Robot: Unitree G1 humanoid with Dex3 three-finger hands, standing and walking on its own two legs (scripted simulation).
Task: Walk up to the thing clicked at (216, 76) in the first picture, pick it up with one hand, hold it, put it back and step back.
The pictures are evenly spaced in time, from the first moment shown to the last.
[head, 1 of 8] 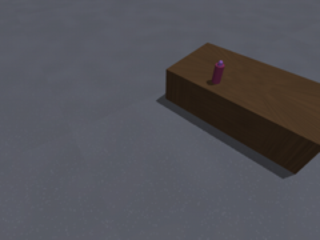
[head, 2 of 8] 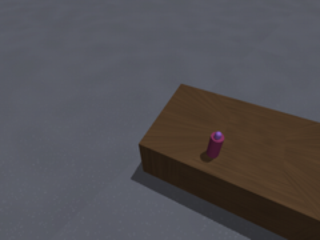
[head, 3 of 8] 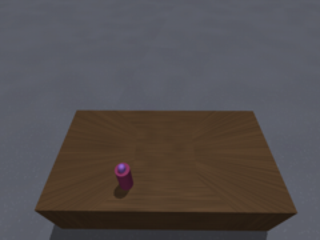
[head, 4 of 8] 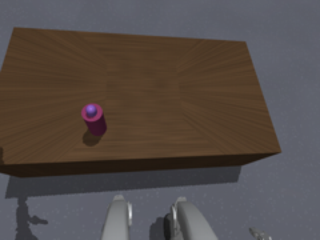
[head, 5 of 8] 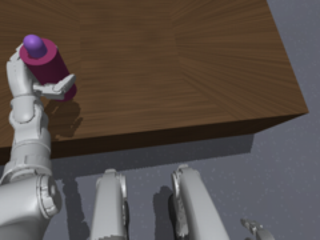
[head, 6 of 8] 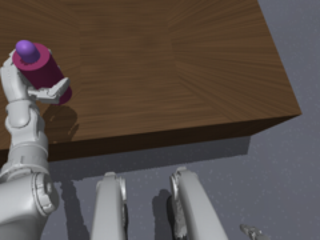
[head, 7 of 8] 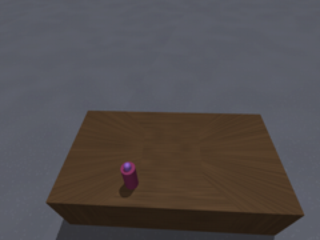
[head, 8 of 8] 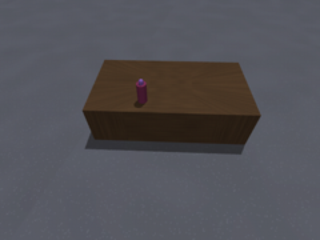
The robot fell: no
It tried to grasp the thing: yes
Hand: left
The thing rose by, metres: 0.37
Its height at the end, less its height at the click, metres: +0.00
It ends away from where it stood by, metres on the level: 0.02
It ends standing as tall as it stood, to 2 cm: yes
